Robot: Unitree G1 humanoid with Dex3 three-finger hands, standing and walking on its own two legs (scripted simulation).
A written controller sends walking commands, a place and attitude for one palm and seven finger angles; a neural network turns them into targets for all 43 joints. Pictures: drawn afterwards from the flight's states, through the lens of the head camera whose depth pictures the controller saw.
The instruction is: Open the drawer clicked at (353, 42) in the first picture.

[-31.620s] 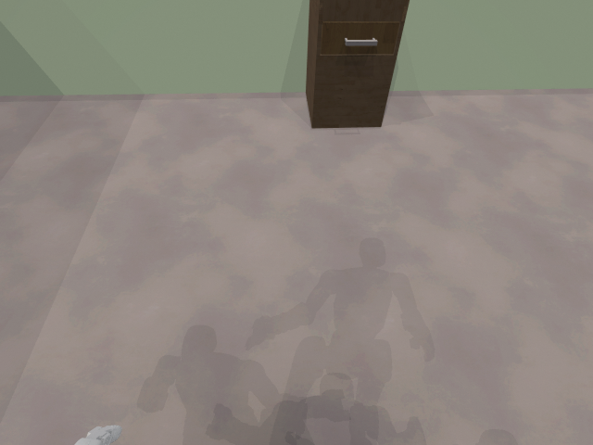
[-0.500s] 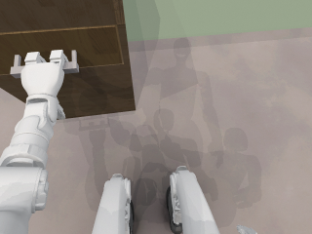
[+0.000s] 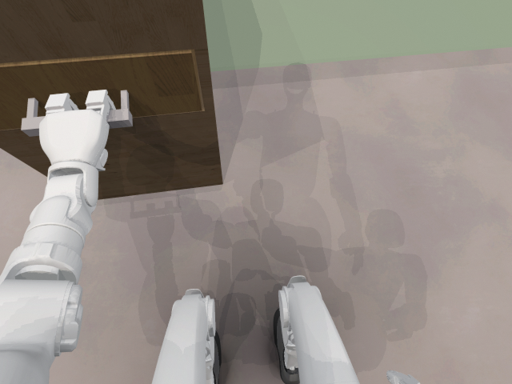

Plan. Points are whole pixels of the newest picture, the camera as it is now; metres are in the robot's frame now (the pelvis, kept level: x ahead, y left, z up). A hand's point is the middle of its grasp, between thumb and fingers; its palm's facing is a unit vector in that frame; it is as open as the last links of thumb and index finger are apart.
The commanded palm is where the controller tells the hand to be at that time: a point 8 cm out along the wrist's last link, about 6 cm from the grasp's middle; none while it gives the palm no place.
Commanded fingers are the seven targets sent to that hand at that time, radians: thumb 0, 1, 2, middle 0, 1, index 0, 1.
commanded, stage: close the thumb around the handle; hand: left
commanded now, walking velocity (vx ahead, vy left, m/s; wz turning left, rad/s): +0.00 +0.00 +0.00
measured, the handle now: (79, 111) +0.54 +0.28 -0.05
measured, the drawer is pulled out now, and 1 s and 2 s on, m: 0.00 0.05 0.10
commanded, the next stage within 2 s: pull the drawer open in 0.24 s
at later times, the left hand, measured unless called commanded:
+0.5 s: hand (93, 153) +0.48 +0.25 -0.07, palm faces -0.05 -0.03 -1.00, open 6.3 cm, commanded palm +0.44 +0.23 -0.02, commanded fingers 0.00 0.90 0.90 -0.40 -1.35 -0.40 -1.35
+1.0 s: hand (93, 174) +0.44 +0.25 -0.07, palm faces -0.03 -0.05 -1.00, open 6.3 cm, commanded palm +0.40 +0.24 -0.02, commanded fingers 0.00 0.90 0.90 -0.40 -1.35 -0.40 -1.35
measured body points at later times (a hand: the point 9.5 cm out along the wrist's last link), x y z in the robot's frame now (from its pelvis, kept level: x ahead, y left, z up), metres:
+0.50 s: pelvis +0.01 +0.00 +0.01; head +0.21 +0.01 +0.41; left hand +0.47 +0.25 -0.01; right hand +0.07 -0.27 -0.14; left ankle +0.02 +0.10 -0.54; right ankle +0.06 -0.13 -0.54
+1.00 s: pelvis +0.01 +0.00 +0.01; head +0.20 +0.00 +0.42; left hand +0.43 +0.25 -0.01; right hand +0.09 -0.26 -0.14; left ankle +0.02 +0.10 -0.54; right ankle +0.06 -0.13 -0.54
